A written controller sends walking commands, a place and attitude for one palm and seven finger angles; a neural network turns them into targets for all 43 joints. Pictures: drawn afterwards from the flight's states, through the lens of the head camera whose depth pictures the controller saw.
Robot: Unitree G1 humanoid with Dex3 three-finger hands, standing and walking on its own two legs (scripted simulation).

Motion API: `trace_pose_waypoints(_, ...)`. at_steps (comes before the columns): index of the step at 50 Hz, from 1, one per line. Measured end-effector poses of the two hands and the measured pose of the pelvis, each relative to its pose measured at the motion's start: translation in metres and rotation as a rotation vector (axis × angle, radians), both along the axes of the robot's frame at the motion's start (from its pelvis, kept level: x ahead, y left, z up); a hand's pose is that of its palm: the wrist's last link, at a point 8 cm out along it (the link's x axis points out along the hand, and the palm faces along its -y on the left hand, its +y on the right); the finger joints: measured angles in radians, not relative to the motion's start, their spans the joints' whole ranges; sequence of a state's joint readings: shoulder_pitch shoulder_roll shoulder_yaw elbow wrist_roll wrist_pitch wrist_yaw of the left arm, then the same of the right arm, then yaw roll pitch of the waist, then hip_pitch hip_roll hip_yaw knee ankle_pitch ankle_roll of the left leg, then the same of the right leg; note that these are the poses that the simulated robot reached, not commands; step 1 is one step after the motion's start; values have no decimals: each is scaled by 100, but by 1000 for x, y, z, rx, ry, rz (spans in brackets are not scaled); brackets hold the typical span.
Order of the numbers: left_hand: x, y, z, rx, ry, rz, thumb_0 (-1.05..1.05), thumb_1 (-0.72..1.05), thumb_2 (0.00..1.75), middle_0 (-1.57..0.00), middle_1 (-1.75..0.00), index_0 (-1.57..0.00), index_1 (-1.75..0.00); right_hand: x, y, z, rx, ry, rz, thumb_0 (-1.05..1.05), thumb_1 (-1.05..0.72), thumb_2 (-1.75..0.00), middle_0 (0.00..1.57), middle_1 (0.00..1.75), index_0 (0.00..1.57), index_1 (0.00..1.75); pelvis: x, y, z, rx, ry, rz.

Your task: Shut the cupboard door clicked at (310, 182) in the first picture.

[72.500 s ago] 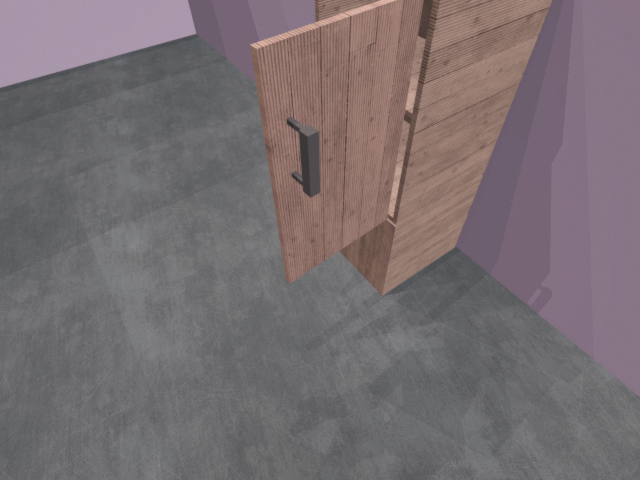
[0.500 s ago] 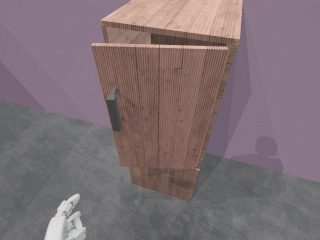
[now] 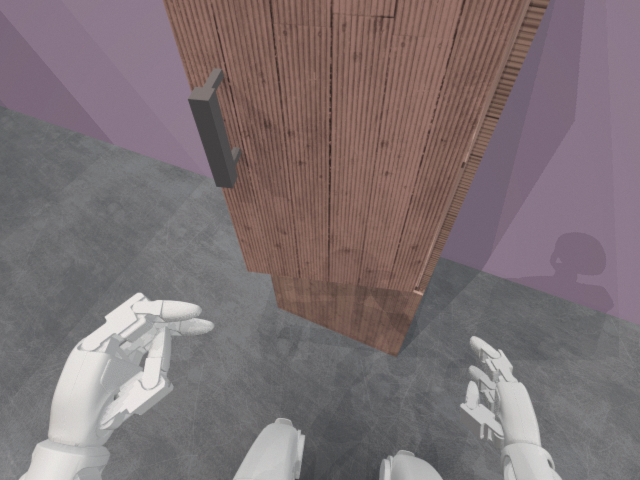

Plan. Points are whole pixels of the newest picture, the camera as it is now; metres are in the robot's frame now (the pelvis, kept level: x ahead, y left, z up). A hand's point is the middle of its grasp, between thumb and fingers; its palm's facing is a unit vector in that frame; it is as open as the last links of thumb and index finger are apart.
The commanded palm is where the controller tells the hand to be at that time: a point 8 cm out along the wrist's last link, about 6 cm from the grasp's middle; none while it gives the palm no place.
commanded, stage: raise the hand and make a fist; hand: left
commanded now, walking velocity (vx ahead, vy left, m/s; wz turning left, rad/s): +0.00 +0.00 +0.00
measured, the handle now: (221, 131) +0.49 +0.19 +0.16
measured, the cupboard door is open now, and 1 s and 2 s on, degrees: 16 16 16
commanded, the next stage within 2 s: bring the fist close to the handle in 1.26 s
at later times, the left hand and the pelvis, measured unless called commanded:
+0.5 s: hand (147, 347) +0.21 +0.19 +0.12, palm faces -0.06 -1.00 -0.05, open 3.2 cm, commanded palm +0.19 +0.25 +0.13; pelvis +0.01 +0.02 +0.04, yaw -1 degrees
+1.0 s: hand (133, 285) +0.26 +0.21 +0.16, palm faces -0.02 -1.00 -0.03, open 3.1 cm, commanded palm +0.23 +0.26 +0.16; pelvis +0.02 +0.02 +0.06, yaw -1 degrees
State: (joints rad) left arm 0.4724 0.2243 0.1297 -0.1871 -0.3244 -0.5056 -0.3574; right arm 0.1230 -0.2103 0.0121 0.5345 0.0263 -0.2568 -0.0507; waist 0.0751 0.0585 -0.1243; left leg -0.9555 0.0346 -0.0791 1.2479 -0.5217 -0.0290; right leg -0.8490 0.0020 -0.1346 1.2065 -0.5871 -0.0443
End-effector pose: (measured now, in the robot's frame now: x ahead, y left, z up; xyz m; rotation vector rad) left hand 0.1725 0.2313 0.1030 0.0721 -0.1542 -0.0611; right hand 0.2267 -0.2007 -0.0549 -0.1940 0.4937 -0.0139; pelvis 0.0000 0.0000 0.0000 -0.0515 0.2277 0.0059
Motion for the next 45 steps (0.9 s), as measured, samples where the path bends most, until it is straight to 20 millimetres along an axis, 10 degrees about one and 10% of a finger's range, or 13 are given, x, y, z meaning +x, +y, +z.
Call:
trace_pose_waypoints(6, 27, -4, -15, -41, 311, -43, 2, 90, 90, -74, -89, -74, -88, -44, -9, -5, 59, 159, -152, 2, -90, -90, 21, 30, 20, 30, 14, 1, 21, 36, -11, -31)
trace_pose_waypoints(12, 9, 28, 16, -13, 195, 151, 2, 90, 90, -85, -101, -85, -100, -70, -33, 7, -28, 221, -196, 2, -90, -90, 21, 30, 20, 30, 22, 6, 34, 38, -26, -32)
trace_pose_waypoints(21, 17, 10, 3, -46, 169, -30, 2, 90, 90, -101, -119, -101, -118, -61, -40, 26, -103, 135, -188, 2, -91, -90, 20, 30, 20, 29, 9, 17, 32, 17, -41, -23)
trace_pose_waypoints(29, 27, 35, 48, -24, 46, 88, 2, 90, 90, -116, -135, -116, -134, -43, -6, 52, -31, 39, -142, 2, -91, -90, 20, 30, 20, 29, 13, 23, 45, 10, -90, -23)
trace_pose_waypoints(34, 31, 32, 42, -39, 121, 66, 2, 90, 90, -124, -144, -124, -143, -39, 10, 55, -8, 36, -83, 2, -90, -90, 21, 30, 20, 30, 13, 26, 51, 8, -111, -12)
trace_pose_waypoints(45, 54, 38, 70, -6, 45, 76, 2, 90, 90, -129, -150, -129, -149, -50, 3, 54, -29, 91, -79, 2, -90, -90, 21, 30, 20, 30, 18, 24, 60, 14, -135, -13)
